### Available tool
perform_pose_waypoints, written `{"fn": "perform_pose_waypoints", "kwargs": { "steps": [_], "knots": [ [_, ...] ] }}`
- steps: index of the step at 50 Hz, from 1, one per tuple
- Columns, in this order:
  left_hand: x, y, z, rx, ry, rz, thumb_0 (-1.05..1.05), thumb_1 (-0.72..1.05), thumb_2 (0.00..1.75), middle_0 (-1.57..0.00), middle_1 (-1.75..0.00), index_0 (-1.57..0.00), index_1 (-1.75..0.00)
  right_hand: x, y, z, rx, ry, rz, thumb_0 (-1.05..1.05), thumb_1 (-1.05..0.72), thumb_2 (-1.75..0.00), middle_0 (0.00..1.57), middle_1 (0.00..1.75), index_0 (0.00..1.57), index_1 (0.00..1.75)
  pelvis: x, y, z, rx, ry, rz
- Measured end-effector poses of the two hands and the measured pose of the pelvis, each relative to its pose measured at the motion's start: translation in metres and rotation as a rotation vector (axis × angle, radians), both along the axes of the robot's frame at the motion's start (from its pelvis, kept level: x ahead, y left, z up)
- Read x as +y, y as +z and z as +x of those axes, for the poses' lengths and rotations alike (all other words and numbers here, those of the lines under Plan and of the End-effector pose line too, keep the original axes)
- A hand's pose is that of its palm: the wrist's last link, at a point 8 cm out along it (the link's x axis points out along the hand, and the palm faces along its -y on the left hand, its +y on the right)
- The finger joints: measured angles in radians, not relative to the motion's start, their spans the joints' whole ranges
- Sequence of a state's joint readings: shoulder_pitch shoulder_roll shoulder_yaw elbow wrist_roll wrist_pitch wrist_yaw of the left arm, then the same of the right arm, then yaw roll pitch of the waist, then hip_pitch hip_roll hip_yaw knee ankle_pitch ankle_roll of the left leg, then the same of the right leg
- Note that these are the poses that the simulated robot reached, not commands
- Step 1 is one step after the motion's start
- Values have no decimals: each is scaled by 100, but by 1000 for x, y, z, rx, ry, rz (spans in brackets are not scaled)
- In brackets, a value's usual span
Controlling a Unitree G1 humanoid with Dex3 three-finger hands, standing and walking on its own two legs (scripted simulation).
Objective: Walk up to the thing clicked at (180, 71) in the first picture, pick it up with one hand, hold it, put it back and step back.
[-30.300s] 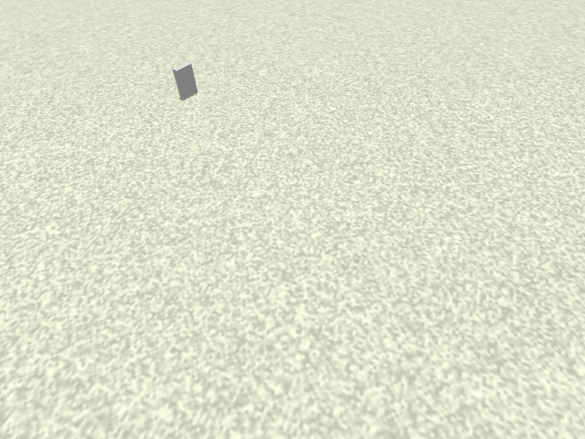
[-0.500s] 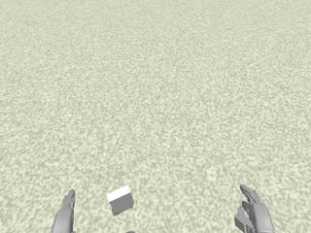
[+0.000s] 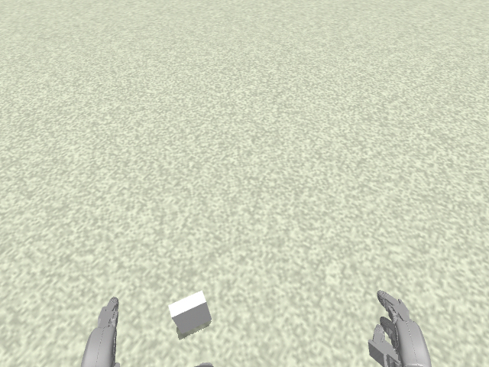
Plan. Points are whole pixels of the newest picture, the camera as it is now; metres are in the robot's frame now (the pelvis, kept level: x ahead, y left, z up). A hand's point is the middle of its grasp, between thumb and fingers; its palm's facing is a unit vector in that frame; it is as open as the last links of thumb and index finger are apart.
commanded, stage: home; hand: left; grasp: from the side
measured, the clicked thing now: (191, 313) +0.40 +0.21 -0.63
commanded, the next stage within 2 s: stand in 0.02 s
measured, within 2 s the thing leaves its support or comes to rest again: neither
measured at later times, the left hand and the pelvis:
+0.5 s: hand out of the picture +0.15 +0.20 -0.09, palm faces -0.02 -0.94 -0.33, open 11.3 cm; pelvis -0.01 +0.00 +0.01, yaw +0 degrees
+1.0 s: hand out of the picture +0.03 +0.25 -0.11, palm faces +0.00 -0.94 -0.34, open 7.4 cm; pelvis -0.02 +0.01 +0.05, yaw +1 degrees
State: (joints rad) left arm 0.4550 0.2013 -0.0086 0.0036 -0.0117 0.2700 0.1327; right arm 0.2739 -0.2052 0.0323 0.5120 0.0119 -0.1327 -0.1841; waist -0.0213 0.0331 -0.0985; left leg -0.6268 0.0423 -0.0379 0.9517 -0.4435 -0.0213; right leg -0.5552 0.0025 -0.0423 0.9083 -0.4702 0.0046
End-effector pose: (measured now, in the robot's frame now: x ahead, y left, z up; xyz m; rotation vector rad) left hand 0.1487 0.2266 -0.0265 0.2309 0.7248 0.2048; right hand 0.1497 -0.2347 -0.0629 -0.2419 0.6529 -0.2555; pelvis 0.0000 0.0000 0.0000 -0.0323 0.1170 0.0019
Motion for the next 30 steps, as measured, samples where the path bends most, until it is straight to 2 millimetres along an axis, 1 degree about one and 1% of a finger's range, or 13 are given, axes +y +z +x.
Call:
{"fn": "perform_pose_waypoints", "kwargs": {
  "steps": [9,13,16,19,21,23,25,30],
  "knots": [
    [0,-1,-3,5,0,1,-1,-57,4,-6,-6,-5,-6,0,0,-2,-2,-1,2,1,-90,-90,20,30,20,30,0,0,-2,-2,-2,0],
    [0,0,-4,-2,0,5,-1,-48,13,-11,-13,-11,-13,0,-1,-4,-1,-1,3,1,-90,-90,20,30,20,30,0,0,-3,-3,-2,1],
    [0,1,-5,-6,1,5,-1,-34,27,-14,-19,-14,-19,0,-1,-5,-3,-1,2,1,-90,-90,20,30,20,30,0,0,-3,-5,-2,1],
    [-1,0,-5,-7,1,3,-1,-17,45,-17,-23,-17,-23,0,0,-5,-4,0,0,1,-90,-90,20,30,20,30,0,0,-4,-7,-1,1],
    [2,-8,-4,-5,-54,33,-1,-3,56,-18,-25,-18,-25,-2,-6,-7,60,68,-29,1,-90,-90,20,30,20,30,-1,2,-7,-39,5,10],
    [10,-20,-6,31,-94,48,-1,11,65,-19,-27,-18,-27,-7,-14,-13,169,131,-45,1,-90,-90,20,30,20,30,-1,6,-10,-64,5,24],
    [20,-30,-11,76,-104,50,0,26,72,-19,-28,-19,-28,-14,-17,-20,250,143,-41,1,-90,-90,21,30,20,30,-1,9,-11,-81,6,30],
    [46,-43,-38,195,-65,53,0,60,83,-20,-29,-20,-29,-34,-15,-45,347,95,-32,1,-90,-90,21,30,21,30,3,18,-12,-111,2,33]
  ]
}}
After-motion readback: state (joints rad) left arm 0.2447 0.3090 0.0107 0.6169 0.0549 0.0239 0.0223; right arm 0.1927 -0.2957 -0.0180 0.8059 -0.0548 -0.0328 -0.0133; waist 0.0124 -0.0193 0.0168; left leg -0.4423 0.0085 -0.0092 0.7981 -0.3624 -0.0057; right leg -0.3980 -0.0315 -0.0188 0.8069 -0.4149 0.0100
